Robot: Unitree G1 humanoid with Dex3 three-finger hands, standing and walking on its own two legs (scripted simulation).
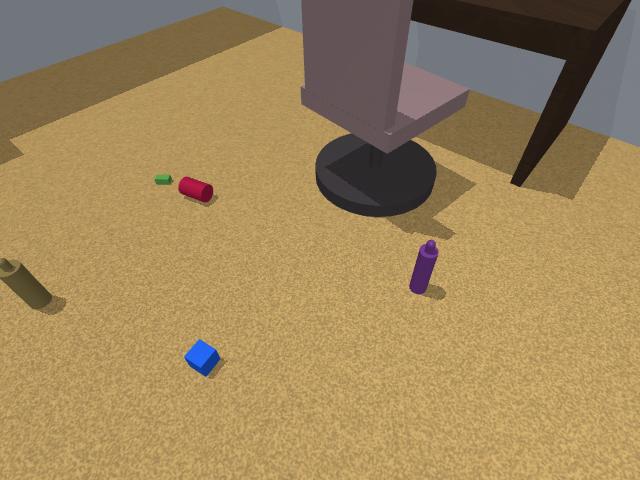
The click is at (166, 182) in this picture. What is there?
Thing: small brick
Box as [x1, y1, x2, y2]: [154, 175, 171, 183]
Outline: 154,179 156,183 169,183 171,180 169,175 156,175
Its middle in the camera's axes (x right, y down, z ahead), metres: -0.79 -0.32 +1.95
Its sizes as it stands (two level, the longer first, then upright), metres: 0.070 0.037 0.032
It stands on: the floor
